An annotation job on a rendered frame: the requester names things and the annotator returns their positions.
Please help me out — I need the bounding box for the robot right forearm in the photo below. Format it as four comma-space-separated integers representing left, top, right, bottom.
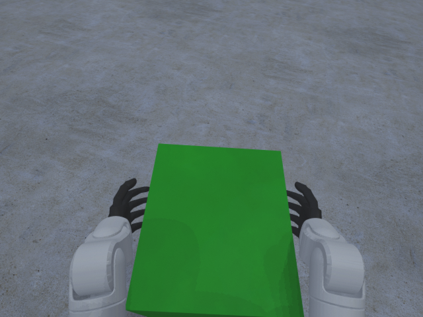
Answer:
299, 218, 365, 317

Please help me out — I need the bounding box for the robot left forearm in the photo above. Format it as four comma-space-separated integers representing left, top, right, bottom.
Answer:
69, 216, 134, 317

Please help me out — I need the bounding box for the robot left hand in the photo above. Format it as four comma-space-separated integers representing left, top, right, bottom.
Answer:
108, 178, 149, 233

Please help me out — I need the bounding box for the carton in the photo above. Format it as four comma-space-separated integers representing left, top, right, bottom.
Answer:
126, 143, 304, 317

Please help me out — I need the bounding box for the robot right hand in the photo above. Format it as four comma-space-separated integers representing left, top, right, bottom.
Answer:
286, 182, 322, 238

